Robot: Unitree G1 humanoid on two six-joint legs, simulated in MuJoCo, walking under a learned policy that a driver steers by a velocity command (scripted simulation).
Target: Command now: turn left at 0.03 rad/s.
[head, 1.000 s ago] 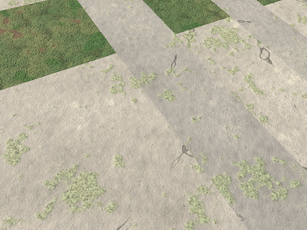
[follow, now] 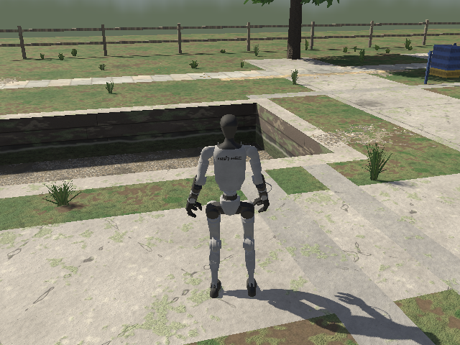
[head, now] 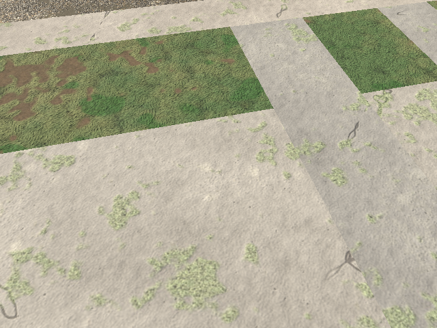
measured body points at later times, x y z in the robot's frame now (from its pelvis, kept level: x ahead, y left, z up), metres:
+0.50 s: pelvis +0.02 -0.02 +0.00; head +0.02 -0.03 +0.45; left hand +0.07 +0.25 -0.14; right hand +0.06 -0.28 -0.15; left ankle -0.02 +0.11 -0.74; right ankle +0.00 -0.14 -0.72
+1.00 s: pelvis +0.23 -0.03 -0.01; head +0.27 -0.04 +0.43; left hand +0.11 +0.22 -0.14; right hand +0.49 -0.24 -0.09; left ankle +0.40 +0.08 -0.73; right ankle +0.02 -0.13 -0.74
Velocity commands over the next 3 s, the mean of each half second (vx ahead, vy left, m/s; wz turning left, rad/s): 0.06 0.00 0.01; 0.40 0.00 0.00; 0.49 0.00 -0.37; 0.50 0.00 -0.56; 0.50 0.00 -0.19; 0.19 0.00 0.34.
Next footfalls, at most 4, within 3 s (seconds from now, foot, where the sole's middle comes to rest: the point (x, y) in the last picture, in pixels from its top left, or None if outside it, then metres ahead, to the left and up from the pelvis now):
1.02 left None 0.43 0.08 -0.77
1.56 right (293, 275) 0.70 -0.20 -0.77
2.06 left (269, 192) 1.04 -0.14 -0.77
2.56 right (360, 177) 1.13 -0.51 -0.77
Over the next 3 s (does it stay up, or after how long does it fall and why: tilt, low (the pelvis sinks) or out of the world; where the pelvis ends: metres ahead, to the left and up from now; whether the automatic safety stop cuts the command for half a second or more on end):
stays up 1.13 -0.37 0.00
